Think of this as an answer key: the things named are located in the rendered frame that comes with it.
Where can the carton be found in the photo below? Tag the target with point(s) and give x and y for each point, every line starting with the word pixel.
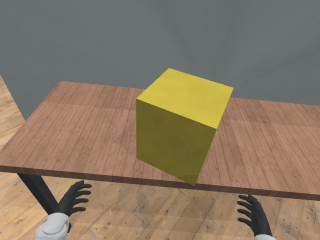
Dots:
pixel 177 118

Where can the table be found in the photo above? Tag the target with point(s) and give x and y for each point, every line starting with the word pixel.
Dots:
pixel 88 131

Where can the robot right hand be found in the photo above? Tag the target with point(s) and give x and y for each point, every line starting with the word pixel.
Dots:
pixel 259 222

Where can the robot left forearm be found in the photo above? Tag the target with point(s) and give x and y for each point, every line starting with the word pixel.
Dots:
pixel 54 227

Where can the robot left hand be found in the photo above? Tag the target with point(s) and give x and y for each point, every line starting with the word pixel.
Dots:
pixel 67 202

